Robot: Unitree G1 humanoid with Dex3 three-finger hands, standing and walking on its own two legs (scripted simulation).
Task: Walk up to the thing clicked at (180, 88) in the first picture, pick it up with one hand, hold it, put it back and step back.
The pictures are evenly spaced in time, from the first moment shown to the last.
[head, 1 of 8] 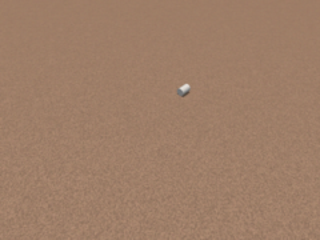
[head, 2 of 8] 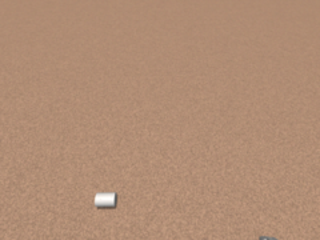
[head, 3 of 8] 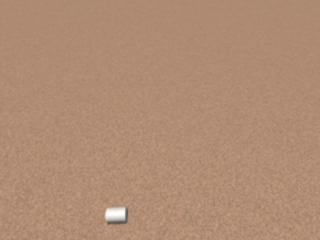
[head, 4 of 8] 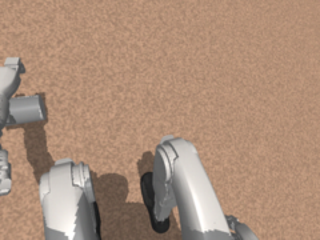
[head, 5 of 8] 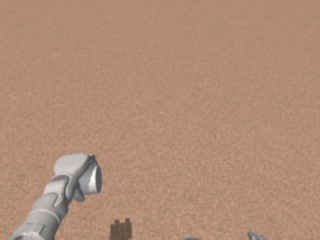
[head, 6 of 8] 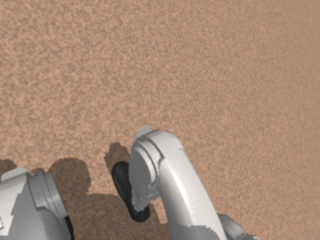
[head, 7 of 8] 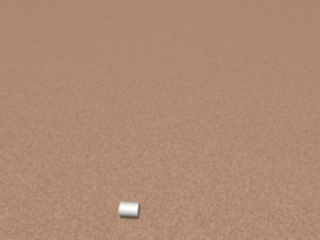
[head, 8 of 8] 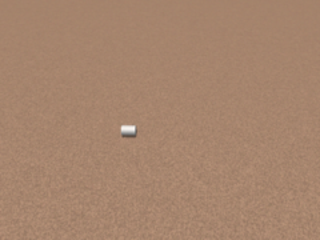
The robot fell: no
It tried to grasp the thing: yes
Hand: left
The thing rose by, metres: 0.67
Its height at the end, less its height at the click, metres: +0.00
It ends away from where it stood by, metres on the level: 0.01
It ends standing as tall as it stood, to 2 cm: yes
